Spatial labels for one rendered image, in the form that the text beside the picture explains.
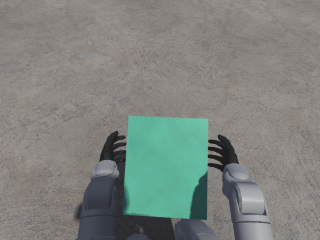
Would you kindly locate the right robot thigh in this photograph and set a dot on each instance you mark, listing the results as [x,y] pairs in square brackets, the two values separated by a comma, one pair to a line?
[193,229]

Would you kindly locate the left robot hand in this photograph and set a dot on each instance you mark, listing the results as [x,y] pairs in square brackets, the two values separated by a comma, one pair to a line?
[109,146]

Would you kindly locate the robot left forearm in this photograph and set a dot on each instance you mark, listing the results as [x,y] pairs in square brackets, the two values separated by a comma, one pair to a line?
[100,201]

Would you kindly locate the right robot hand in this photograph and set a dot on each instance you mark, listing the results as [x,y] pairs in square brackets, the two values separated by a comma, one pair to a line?
[227,152]

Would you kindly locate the robot right forearm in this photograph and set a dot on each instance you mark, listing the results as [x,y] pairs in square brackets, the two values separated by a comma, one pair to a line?
[248,207]

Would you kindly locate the carton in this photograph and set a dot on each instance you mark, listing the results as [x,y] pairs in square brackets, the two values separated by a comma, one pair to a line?
[166,167]

